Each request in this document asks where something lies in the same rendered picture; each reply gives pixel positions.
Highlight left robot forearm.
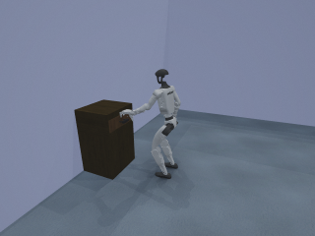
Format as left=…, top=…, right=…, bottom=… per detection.
left=130, top=103, right=148, bottom=116

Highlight robot right upper arm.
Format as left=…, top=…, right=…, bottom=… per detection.
left=171, top=86, right=181, bottom=106

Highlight left robot hand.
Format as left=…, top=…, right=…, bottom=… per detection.
left=119, top=109, right=134, bottom=121

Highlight handle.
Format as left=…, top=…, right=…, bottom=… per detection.
left=119, top=118, right=129, bottom=124

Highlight robot right shin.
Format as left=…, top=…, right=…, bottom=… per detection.
left=160, top=144, right=174, bottom=165

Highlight humanoid robot head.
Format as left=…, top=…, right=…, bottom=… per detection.
left=155, top=69, right=170, bottom=89

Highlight drawer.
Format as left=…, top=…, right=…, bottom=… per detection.
left=108, top=109, right=132, bottom=133

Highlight robot left upper arm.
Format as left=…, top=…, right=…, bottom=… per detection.
left=146, top=88, right=163, bottom=110

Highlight cabinet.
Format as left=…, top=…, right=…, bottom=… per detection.
left=74, top=99, right=135, bottom=180

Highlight right robot forearm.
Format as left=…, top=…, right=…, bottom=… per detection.
left=172, top=104, right=181, bottom=118

